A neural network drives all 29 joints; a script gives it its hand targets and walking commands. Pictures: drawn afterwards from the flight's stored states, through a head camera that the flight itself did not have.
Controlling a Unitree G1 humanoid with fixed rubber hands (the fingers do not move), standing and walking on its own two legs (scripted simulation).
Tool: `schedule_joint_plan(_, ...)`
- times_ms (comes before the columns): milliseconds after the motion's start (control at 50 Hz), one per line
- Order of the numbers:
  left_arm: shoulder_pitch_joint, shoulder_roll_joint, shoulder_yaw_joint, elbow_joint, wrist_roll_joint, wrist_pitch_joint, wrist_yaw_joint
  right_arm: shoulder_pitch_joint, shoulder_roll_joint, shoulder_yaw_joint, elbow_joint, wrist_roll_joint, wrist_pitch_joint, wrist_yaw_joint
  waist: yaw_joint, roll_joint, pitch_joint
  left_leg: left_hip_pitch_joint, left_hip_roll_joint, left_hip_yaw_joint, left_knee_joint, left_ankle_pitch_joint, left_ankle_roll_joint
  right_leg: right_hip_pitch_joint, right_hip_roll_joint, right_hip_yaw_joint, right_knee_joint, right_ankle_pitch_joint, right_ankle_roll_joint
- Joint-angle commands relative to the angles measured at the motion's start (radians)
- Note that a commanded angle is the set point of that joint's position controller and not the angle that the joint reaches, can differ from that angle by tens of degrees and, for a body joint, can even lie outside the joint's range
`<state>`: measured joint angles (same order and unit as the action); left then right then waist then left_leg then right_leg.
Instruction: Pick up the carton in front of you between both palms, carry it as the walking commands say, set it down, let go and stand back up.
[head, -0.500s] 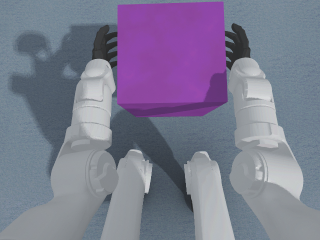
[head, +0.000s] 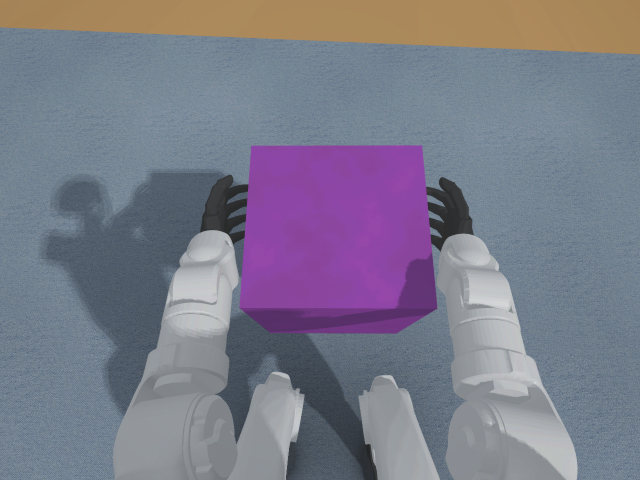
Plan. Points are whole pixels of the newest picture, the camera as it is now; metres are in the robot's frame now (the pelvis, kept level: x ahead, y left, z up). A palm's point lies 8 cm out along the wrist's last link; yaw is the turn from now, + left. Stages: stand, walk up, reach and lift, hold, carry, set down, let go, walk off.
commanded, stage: reach and lift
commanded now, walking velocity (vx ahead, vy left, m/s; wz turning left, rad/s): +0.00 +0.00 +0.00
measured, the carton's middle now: (334, 253) +0.43 +0.00 -0.12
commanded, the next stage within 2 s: hold in 1.78 s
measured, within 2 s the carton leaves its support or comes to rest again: neither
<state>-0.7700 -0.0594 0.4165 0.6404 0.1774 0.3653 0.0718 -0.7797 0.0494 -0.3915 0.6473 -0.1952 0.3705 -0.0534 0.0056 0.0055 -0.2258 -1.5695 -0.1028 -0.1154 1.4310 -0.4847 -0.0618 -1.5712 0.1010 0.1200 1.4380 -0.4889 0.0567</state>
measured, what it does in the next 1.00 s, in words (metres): rises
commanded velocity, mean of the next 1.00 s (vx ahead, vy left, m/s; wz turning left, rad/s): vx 0.00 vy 0.00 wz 0.00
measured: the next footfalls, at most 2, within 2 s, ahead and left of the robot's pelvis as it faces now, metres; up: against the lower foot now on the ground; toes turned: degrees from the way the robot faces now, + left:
none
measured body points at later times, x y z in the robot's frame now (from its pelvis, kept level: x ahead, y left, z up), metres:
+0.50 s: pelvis +0.05 +0.00 +0.13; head +0.12 +0.00 +0.58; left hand +0.39 +0.15 +0.10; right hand +0.39 -0.15 +0.10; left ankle +0.08 +0.14 -0.56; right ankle +0.08 -0.13 -0.56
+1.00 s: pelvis +0.05 +0.00 +0.18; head +0.03 +0.00 +0.63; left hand +0.36 +0.15 +0.19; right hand +0.36 -0.15 +0.19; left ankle +0.08 +0.14 -0.56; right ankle +0.08 -0.13 -0.56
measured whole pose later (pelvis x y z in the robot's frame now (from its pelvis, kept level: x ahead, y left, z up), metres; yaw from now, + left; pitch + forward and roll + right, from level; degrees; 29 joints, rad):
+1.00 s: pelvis +0.05 +0.00 +0.18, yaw +0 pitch -3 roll +0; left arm -0.30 -0.16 0.29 0.41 0.29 0.61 0.01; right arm -0.30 0.16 -0.29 0.41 -0.29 0.61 0.00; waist 0.00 0.00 -0.03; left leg -0.20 -0.04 -0.15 0.49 -0.23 -0.02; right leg -0.20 0.05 0.15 0.49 -0.23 0.02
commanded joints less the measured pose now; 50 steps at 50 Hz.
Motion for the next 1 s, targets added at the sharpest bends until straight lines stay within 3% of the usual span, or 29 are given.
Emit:
schedule_joint_plan(0,-0.601,-1.113,-0.589,0.02,-0.157,-0.028,-0.267,-0.588,1.118,0.568,0.019,0.158,-0.035,0.25,0.0,-0.013,-0.798,0.533,-0.077,0.149,-0.218,0.248,0.019,0.561,0.074,-0.144,-0.228,0.257,-0.023)
schedule_joint_plan(380,-0.214,-1.129,-0.682,-0.054,-0.127,-0.04,-0.267,-0.207,1.123,0.652,-0.063,0.137,-0.049,0.255,-0.005,-0.004,-0.509,1.018,-0.034,0.063,-0.625,0.409,0.039,1.02,0.036,-0.063,-0.631,0.413,-0.042)
schedule_joint_plan(660,0.012,-1.114,-0.785,-0.222,-0.168,0.117,-0.292,0.017,1.105,0.755,-0.236,0.178,0.105,0.279,-0.005,-0.004,-0.233,1.375,-0.003,0.039,-0.929,0.546,0.036,1.371,0.006,-0.041,-0.936,0.549,-0.038)
schedule_joint_plan(740,0.041,-1.093,-0.778,-0.267,-0.163,0.18,-0.3,0.05,1.083,0.752,-0.281,0.173,0.171,0.282,-0.008,-0.005,-0.112,1.421,0.001,0.043,-1.0,0.497,0.038,1.423,0.0,-0.041,-1.009,0.501,-0.04)
schedule_joint_plan(860,-0.002,-1.066,-0.685,-0.223,-0.124,0.223,-0.317,0.005,1.067,0.661,-0.237,0.139,0.214,0.301,-0.005,-0.004,0.038,1.394,0.007,0.055,-1.047,0.31,0.05,1.409,-0.004,-0.053,-1.051,0.318,-0.05)
schedule_joint_plan(980,-0.124,-1.098,-0.696,-0.24,-0.132,0.214,-0.331,-0.119,1.103,0.678,-0.254,0.15,0.205,0.316,-0.004,-0.003,-0.033,1.411,0.01,0.059,-1.027,0.286,0.053,1.425,-0.006,-0.059,-1.035,0.291,-0.052)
